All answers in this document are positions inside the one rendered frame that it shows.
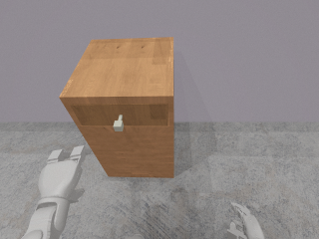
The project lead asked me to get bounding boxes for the robot right hand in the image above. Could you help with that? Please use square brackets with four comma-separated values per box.
[226, 202, 265, 239]

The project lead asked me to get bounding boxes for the drawer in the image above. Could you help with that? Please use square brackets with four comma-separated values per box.
[70, 103, 168, 126]

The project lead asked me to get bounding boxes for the handle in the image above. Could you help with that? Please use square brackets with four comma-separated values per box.
[113, 115, 124, 131]

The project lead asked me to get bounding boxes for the cabinet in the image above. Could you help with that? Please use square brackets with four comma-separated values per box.
[59, 37, 174, 178]

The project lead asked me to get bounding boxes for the robot left hand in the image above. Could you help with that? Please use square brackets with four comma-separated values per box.
[38, 145, 92, 204]

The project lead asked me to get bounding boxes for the robot left forearm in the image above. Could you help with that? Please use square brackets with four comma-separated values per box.
[21, 196, 70, 239]

